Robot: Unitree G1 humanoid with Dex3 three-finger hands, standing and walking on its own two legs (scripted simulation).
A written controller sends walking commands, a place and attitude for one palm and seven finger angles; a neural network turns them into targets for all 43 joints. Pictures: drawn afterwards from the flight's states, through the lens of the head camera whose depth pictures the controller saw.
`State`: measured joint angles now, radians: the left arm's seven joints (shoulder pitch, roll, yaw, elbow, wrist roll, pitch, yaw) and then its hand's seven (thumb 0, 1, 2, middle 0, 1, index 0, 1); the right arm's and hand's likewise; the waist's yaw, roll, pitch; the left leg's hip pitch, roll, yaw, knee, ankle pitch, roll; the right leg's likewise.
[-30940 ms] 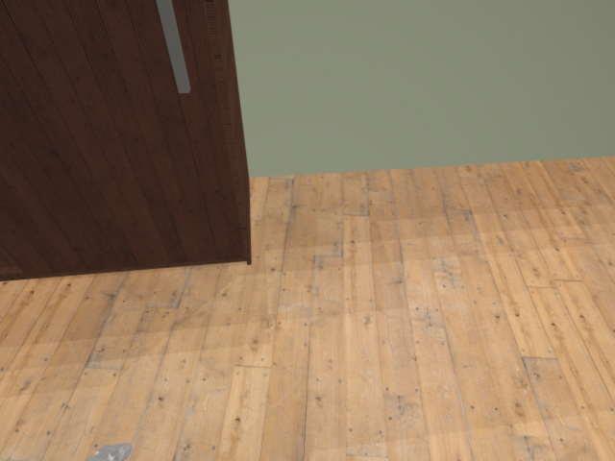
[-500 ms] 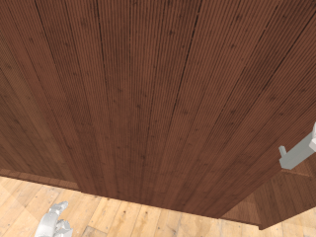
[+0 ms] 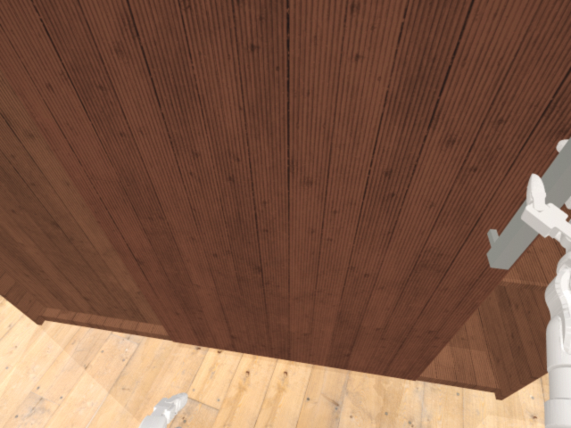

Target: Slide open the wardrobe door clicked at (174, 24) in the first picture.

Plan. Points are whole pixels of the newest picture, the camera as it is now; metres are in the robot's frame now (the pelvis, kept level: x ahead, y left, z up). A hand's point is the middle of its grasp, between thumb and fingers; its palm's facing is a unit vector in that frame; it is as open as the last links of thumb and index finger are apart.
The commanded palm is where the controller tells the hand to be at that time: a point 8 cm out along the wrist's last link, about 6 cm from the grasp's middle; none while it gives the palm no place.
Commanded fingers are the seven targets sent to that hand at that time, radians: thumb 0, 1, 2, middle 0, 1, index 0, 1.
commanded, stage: stop walking and hold the door there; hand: right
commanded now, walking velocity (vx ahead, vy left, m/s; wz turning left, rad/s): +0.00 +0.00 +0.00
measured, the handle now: (545, 179) +0.40 -0.32 +0.17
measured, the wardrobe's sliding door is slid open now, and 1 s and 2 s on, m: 0.27 0.27 0.27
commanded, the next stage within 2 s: loosen the grip on the handle in 1.58 s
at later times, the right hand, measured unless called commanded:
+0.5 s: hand (540, 206) +0.35 -0.29 +0.17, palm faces +0.44 +0.88 -0.20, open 7.3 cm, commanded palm +0.31 -0.34 +0.13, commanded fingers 0.00 -0.90 -0.90 0.45 1.40 0.45 1.40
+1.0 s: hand (535, 207) +0.35 -0.29 +0.17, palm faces +0.29 +0.94 -0.17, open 6.5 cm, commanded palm +0.32 -0.33 +0.13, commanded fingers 0.00 -0.90 -0.90 0.45 1.40 0.45 1.40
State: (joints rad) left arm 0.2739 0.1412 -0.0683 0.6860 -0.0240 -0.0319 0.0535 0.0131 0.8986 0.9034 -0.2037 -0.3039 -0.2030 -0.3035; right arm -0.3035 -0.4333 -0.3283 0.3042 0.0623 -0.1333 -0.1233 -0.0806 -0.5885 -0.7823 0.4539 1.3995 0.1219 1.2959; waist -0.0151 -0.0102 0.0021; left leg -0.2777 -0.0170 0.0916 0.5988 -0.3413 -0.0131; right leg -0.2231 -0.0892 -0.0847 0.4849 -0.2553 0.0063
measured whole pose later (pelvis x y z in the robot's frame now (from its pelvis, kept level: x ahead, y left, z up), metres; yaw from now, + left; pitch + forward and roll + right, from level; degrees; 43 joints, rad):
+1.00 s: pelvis -0.09 -0.07 -0.02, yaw -3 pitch +0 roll +1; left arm 0.21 0.19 -0.05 0.70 -0.04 -0.01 0.06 0.00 0.92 0.90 -0.21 -0.30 -0.21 -0.30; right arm -0.73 -0.35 -0.18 0.63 0.08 -0.16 -0.08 -0.10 -0.68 -0.81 0.45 1.40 0.19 1.37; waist -0.01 -0.06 0.12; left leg -0.27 -0.05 0.12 0.56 -0.28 0.05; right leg -0.36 -0.13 -0.05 0.66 -0.28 0.04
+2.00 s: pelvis -0.13 -0.09 -0.01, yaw -3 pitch +4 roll -1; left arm 0.35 0.29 0.00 0.73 -0.02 -0.14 0.01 0.01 0.90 0.90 -0.20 -0.30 -0.20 -0.30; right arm -0.95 -0.40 -0.28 1.07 0.01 -0.24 -0.07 0.00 0.08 -0.43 0.44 1.38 0.33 1.35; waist 0.11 0.03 -0.03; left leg -0.42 0.01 0.09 0.56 -0.22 0.04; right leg -0.40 -0.03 -0.13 0.55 -0.23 -0.02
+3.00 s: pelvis -0.09 -0.10 -0.01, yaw -4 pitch +5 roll +1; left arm 0.38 0.28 -0.02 0.70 -0.05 -0.10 0.08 0.01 0.90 0.90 -0.20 -0.30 -0.20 -0.30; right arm -0.77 -0.54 -0.35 0.88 0.10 -0.17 0.16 -0.01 0.55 -0.20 0.28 1.16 0.26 1.16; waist 0.05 0.00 -0.03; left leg -0.35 0.01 0.10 0.50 -0.24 0.03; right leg -0.36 -0.03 -0.09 0.55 -0.27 -0.03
